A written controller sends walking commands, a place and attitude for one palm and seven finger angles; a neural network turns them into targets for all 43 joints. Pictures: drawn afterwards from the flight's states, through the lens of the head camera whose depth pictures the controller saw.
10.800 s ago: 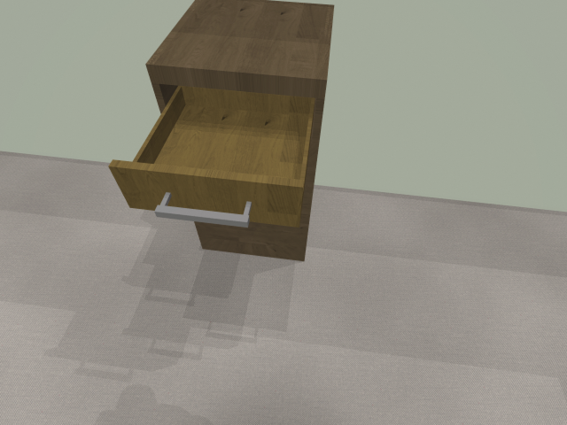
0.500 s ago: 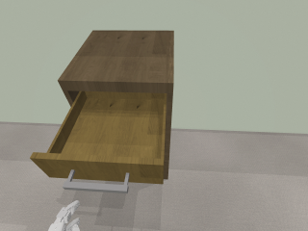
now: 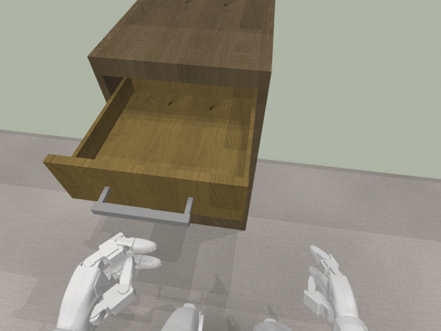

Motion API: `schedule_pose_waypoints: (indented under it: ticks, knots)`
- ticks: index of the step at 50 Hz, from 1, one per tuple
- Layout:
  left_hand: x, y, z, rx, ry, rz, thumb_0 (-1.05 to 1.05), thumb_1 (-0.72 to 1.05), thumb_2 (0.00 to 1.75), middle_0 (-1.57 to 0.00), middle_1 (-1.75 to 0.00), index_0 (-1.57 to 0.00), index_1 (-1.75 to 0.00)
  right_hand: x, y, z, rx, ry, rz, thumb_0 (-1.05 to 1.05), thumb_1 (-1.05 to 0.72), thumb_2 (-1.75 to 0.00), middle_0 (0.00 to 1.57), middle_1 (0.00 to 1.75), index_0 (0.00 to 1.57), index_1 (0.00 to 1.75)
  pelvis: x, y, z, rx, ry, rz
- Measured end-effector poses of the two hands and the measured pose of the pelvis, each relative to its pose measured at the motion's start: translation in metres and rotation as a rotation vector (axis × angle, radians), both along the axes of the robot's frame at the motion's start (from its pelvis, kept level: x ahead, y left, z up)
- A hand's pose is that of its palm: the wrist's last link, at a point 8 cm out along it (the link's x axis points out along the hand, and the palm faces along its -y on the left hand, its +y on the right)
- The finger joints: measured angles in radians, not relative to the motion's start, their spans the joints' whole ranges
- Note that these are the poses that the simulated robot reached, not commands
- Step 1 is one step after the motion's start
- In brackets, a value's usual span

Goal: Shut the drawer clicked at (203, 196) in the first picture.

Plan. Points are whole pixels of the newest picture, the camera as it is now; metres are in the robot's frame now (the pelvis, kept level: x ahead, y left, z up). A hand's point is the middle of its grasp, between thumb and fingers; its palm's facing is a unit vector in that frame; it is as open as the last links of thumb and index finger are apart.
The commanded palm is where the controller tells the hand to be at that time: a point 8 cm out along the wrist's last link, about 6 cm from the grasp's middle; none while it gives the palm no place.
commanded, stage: raise the hand and make a fist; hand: left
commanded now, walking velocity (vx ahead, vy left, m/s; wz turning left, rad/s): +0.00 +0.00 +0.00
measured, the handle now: (144, 205) +0.34 +0.18 +0.02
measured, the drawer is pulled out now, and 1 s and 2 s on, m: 0.28 0.28 0.28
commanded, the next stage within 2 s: bring the fist close to the handle in 1.24 s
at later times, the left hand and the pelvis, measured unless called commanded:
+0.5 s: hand (118, 291) +0.17 +0.16 +0.09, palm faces -0.05 -1.00 -0.03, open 3.1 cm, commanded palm +0.12 +0.22 +0.10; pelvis +0.01 +0.02 +0.01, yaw -1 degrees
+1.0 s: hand (100, 294) +0.16 +0.17 +0.11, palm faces -0.05 -1.00 -0.03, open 3.3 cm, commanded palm +0.11 +0.23 +0.12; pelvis +0.02 +0.03 +0.02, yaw +0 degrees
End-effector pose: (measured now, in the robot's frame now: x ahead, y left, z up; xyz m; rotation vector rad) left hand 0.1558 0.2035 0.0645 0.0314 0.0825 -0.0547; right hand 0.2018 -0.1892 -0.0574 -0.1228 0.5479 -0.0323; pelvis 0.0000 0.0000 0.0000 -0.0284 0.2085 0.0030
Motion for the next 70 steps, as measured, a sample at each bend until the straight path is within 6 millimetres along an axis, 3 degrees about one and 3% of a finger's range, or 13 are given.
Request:
schedule_pose_waypoints:
  ticks: [6, 11, 19, 27, 34, 41, 56, 70]
  knots:
    - [0.000, 0.006, 0.003, 0.008, 0.035, -0.005, 0.02, 0.90, 0.90, -0.81, -0.96, -0.81, -0.96, -0.041, -0.017, -0.015, -0.024, 0.123, -0.083, 0.01, -0.90, -0.90, 0.20, 0.30, 0.21, 0.30, 0.001, 0.005, 0.005, 0.003, 0.002, -0.009]
    - [-0.003, 0.010, 0.009, 0.012, 0.031, 0.001, 0.02, 0.90, 0.90, -0.91, -1.07, -0.91, -1.06, -0.054, -0.039, -0.011, -0.079, 0.140, -0.144, 0.02, -0.90, -0.90, 0.20, 0.30, 0.21, 0.30, 0.004, 0.010, 0.007, 0.003, 0.003, -0.014]
    - [-0.004, 0.010, 0.020, 0.000, 0.004, 0.001, 0.02, 0.90, 0.90, -1.06, -1.24, -1.07, -1.24, -0.032, -0.046, 0.011, -0.112, 0.057, -0.162, 0.02, -0.90, -0.90, 0.20, 0.30, 0.20, 0.30, 0.010, 0.017, 0.010, 0.002, -0.003, -0.016]
    - [-0.009, 0.011, 0.032, 0.002, 0.004, 0.017, 0.02, 0.90, 0.90, -1.22, -1.42, -1.23, -1.41, 0.006, -0.018, 0.031, -0.065, -0.036, -0.097, 0.01, -0.90, -0.90, 0.20, 0.30, 0.20, 0.30, 0.017, 0.021, 0.014, -0.005, -0.016, -0.013]
    - [-0.017, 0.018, 0.042, 0.007, 0.009, 0.034, 0.02, 0.90, 0.90, -1.34, -1.54, -1.34, -1.53, 0.022, 0.004, 0.038, -0.026, -0.056, -0.042, 0.01, -0.90, -0.90, 0.20, 0.30, 0.20, 0.30, 0.021, 0.023, 0.018, -0.011, -0.027, -0.004]
    - [-0.020, 0.024, 0.048, 0.013, 0.015, 0.025, 0.02, 0.90, 0.90, -1.38, -1.59, -1.38, -1.58, 0.019, 0.006, 0.037, -0.025, -0.042, -0.038, 0.01, -0.90, -0.90, 0.20, 0.30, 0.20, 0.30, 0.024, 0.025, 0.021, -0.016, -0.033, 0.001]
    - [-0.018, 0.021, 0.051, 0.006, 0.018, 0.009, 0.02, 0.90, 0.90, -1.39, -1.60, -1.40, -1.60, 0.000, -0.011, 0.036, -0.051, -0.025, -0.096, 0.01, -0.90, -0.90, 0.20, 0.30, 0.20, 0.30, 0.023, 0.027, 0.022, -0.013, -0.038, -0.008]
    - [-0.017, 0.015, 0.051, 0.013, 0.006, 0.010, 0.02, 0.90, 0.90, -1.40, -1.60, -1.40, -1.60, 0.002, -0.007, 0.033, -0.032, -0.031, -0.085, 0.01, -0.90, -0.90, 0.20, 0.30, 0.20, 0.30, 0.022, 0.024, 0.020, -0.010, -0.038, -0.009]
